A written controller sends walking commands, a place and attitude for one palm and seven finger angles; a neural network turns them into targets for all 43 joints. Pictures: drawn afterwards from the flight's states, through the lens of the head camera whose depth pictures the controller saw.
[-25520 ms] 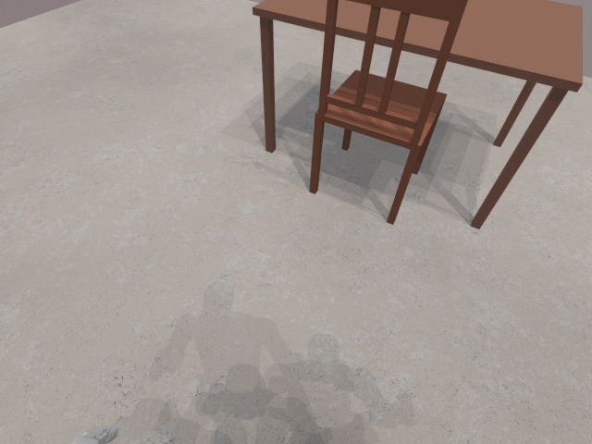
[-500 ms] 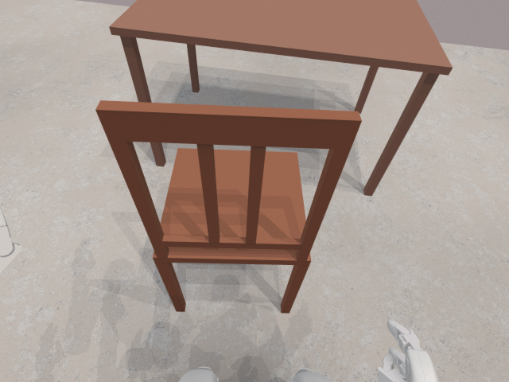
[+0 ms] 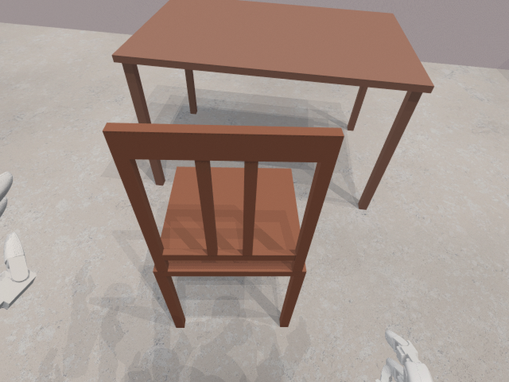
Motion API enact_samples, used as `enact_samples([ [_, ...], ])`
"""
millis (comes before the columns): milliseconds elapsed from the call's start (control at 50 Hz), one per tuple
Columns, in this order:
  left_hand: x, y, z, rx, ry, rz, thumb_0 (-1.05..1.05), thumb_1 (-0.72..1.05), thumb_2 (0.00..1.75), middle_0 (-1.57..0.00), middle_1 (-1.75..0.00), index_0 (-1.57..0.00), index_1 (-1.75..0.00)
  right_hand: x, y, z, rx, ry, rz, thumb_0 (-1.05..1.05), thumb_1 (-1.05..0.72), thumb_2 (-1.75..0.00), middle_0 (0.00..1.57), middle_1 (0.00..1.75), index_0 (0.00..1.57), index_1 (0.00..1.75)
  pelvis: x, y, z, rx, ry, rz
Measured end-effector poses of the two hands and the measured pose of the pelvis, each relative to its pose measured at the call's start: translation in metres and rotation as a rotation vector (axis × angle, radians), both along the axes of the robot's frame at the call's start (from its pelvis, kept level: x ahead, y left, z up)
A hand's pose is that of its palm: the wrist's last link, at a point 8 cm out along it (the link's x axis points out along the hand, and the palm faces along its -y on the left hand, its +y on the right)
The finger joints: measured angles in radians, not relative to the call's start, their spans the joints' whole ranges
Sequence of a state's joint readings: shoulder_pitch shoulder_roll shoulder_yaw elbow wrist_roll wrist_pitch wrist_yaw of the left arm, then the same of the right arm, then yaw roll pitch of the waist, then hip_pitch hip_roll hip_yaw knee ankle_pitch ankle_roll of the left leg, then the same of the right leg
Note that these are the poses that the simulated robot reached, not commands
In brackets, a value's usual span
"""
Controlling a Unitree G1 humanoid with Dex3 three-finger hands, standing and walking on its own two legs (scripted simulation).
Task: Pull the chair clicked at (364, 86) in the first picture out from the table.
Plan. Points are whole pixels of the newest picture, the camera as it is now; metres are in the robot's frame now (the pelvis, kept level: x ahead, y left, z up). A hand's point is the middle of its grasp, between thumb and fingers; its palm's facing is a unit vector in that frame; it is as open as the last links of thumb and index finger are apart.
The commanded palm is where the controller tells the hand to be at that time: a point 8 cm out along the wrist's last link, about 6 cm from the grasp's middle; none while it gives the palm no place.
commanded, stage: stop stepping back and stand still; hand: left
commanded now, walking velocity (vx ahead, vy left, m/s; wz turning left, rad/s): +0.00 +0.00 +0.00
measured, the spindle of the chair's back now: (208, 212) +0.48 +0.13 -0.07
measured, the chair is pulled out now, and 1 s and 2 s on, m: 0.53 0.53 0.53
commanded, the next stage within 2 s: let the arm hang, fingers relaxed in 0.12 s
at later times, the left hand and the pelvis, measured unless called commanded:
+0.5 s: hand out of the picture +0.09 +0.17 -0.17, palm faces +0.04 -0.99 -0.15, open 7.2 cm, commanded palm none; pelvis +0.02 +0.00 +0.00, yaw +2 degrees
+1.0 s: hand out of the picture +0.00 +0.15 -0.17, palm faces +0.05 -0.98 -0.19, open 7.4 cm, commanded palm none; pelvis +0.03 -0.01 +0.00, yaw +2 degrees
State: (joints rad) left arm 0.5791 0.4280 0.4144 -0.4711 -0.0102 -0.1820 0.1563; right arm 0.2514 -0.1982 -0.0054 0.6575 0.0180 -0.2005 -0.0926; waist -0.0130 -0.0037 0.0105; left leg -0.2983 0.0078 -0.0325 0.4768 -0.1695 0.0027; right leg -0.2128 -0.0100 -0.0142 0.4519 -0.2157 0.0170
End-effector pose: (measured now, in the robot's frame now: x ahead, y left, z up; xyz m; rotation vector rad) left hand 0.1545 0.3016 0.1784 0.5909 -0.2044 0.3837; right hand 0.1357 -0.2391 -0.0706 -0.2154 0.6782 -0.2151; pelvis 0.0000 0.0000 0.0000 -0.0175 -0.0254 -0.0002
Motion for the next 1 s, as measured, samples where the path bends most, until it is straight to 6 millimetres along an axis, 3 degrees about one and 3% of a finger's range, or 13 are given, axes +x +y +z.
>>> enact_samples([
  [140, 0.004, -0.001, 0.001, -0.014, 0.0, 0.015, 0.02, 0.88, 0.9, -0.21, -0.3, -0.22, -0.31, 0.018, 0.012, -0.003, 0.017, 0.016, 0.049, 0.01, -0.9, -0.9, 0.2, 0.3, 0.21, 0.3, 0.008, -0.001, 0.002, -0.006, 0.008, -0.003],
  [240, 0.02, 0.001, -0.01, -0.034, 0.032, 0.022, 0.01, 0.89, 0.9, -0.21, -0.3, -0.21, -0.3, 0.033, 0.015, -0.007, 0.031, 0.026, 0.078, 0.01, -0.9, -0.9, 0.2, 0.3, 0.21, 0.3, 0.017, -0.001, 0.002, -0.007, 0.021, 0.003],
  [280, 0.036, 0.006, -0.053, -0.094, 0.194, 0.021, 0.01, 0.89, 0.9, -0.2, -0.3, -0.21, -0.3, 0.038, 0.013, -0.02, 0.043, 0.083, 0.115, 0.01, -0.9, -0.9, 0.2, 0.3, 0.21, 0.3, 0.017, 0.002, -0.001, -0.008, 0.037, 0.026],
  [320, 0.043, 0.007, -0.115, -0.217, 0.418, 0.057, 0.01, 0.89, 0.9, -0.2, -0.3, -0.21, -0.3, 0.037, 0.01, -0.033, 0.05, 0.156, 0.125, 0.01, -0.9, -0.9, 0.2, 0.3, 0.21, 0.3, 0.018, 0.004, -0.004, -0.005, 0.04, 0.038],
  [360, 0.035, -0.004, -0.182, -0.344, 0.658, 0.093, 0.0, 0.9, 0.9, -0.19, -0.3, -0.2, -0.3, 0.03, 0.009, -0.041, 0.053, 0.216, 0.119, 0.01, -0.9, -0.9, 0.2, 0.3, 0.21, 0.3, 0.018, 0.004, -0.007, 0.002, 0.034, 0.041],
  [420, -0.003, -0.04, -0.264, -0.498, 0.996, 0.104, 0.01, 0.91, 0.9, -0.19, -0.3, -0.2, -0.3, 0.011, 0.007, -0.045, 0.051, 0.298, 0.095, 0.01, -0.9, -0.9, 0.2, 0.3, 0.21, 0.3, 0.019, 0.002, -0.007, 0.011, 0.019, 0.037],
  [480, -0.059, -0.084, -0.313, -0.616, 1.271, 0.084, 0.01, 0.91, 0.9, -0.19, -0.3, -0.2, -0.3, -0.018, 0.004, -0.048, 0.046, 0.398, 0.063, 0.01, -0.91, -0.9, 0.2, 0.3, 0.21, 0.3, 0.021, 0.0, -0.005, 0.012, 0.011, 0.03],
  [560, -0.112, -0.078, -0.327, -0.666, 1.386, 0.212, -0.02, 1.02, 0.9, -0.2, -0.3, -0.21, -0.3, -0.06, 0.001, -0.053, 0.04, 0.564, 0.035, 0.0, -0.91, -0.9, 0.2, 0.3, 0.21, 0.3, 0.022, -0.006, -0.002, 0.002, 0.017, 0.04],
  [640, -0.159, -0.069, -0.324, -0.652, 1.519, 0.297, -0.02, 1.0, 0.9, -0.2, -0.3, -0.21, -0.3, -0.096, 0.0, -0.06, 0.06, 0.69, -0.001, 0.01, -0.91, -0.9, 0.2, 0.3, 0.2, 0.3, 0.025, -0.008, 0.0, 0.0, 0.023, 0.043],
  [740, -0.195, -0.065, -0.313, -0.634, 1.618, 0.379, 0.0, 0.95, 0.9, -0.2, -0.3, -0.21, -0.3, -0.123, 0.005, -0.067, 0.099, 0.768, -0.03, 0.01, -0.91, -0.9, 0.2, 0.3, 0.2, 0.3, 0.029, -0.009, 0.001, 0.005, 0.022, 0.04],
  [860, -0.195, -0.076, -0.311, -0.639, 1.624, 0.385, 0.01, 0.92, 0.9, -0.19, -0.3, -0.2, -0.3, -0.131, 0.013, -0.074, 0.139, 0.787, -0.037, 0.0, -0.91, -0.9, 0.2, 0.3, 0.2, 0.3, 0.031, -0.011, 0.0, 0.011, 0.018, 0.036],
  [1000, -0.158, -0.1, -0.319, -0.671, 1.538, 0.305, 0.01, 0.91, 0.9, -0.19, -0.3, -0.2, -0.3, -0.12, 0.019, -0.079, 0.166, 0.746, -0.029, 0.0, -0.91, -0.9, 0.2, 0.3, 0.2, 0.3, 0.033, -0.015, 0.0, 0.016, 0.012, 0.033],
])
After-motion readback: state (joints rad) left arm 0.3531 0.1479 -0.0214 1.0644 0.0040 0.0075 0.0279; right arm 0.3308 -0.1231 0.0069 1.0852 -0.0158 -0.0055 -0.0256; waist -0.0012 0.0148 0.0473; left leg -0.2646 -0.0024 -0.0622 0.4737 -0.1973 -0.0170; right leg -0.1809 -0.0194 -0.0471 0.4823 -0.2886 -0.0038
